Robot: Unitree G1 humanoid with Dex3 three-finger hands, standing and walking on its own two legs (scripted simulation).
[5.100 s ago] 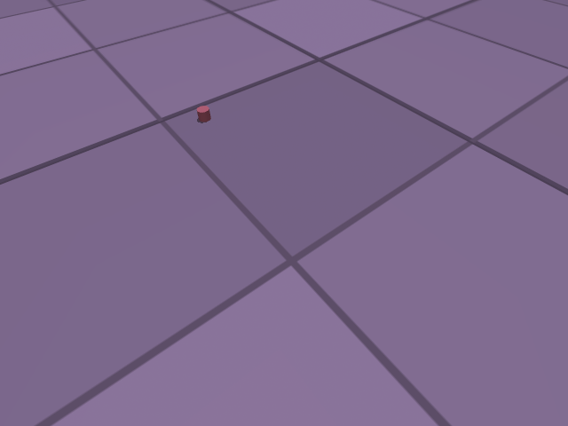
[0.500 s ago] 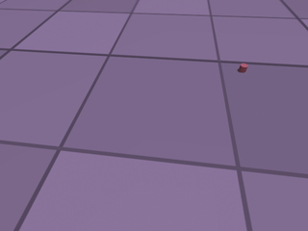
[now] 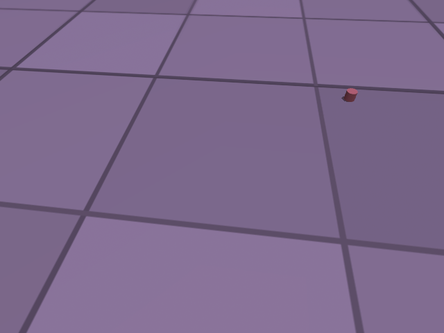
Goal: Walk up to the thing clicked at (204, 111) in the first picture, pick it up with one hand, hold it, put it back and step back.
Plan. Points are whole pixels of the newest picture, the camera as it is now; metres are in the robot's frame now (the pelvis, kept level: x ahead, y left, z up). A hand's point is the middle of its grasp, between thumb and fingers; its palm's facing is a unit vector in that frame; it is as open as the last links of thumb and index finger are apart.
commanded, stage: stand
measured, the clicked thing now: (350, 95) +1.81 -0.93 -0.75
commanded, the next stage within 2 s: walk up in 0.78 s
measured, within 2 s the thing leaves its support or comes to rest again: neither
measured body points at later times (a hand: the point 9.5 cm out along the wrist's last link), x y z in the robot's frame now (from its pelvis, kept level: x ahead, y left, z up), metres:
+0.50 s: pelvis +0.00 +0.00 +0.00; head +0.01 +0.00 +0.45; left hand +0.07 +0.30 -0.13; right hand +0.08 -0.30 -0.13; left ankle +0.00 +0.15 -0.75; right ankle -0.02 -0.12 -0.75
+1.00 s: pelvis -0.01 +0.03 -0.01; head +0.03 +0.03 +0.43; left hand +0.09 +0.34 -0.14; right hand +0.07 -0.30 -0.13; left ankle +0.00 +0.15 -0.75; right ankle -0.02 -0.12 -0.75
